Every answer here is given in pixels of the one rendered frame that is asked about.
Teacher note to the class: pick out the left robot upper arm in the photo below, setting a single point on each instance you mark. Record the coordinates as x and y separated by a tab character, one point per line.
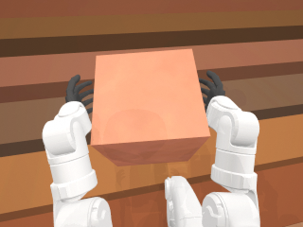
91	212

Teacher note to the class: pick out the robot left forearm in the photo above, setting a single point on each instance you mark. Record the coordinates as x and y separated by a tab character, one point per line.
67	153

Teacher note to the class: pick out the robot right thigh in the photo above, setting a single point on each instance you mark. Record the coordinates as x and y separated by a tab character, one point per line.
186	206

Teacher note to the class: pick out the robot left hand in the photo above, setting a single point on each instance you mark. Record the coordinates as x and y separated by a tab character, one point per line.
72	92

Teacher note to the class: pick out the robot right hand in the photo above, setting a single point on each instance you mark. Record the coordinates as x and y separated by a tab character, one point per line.
216	88

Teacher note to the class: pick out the carton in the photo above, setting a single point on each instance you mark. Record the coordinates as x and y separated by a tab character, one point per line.
148	108

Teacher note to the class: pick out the robot right forearm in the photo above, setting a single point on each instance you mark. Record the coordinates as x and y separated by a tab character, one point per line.
236	146

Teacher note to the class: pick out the right robot upper arm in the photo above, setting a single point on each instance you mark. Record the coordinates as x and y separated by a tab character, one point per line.
229	209

